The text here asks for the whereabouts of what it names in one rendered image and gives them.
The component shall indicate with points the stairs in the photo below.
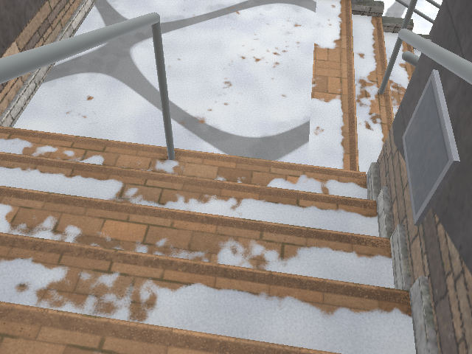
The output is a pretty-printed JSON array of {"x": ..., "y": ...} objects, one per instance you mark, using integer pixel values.
[
  {"x": 375, "y": 112},
  {"x": 109, "y": 247}
]

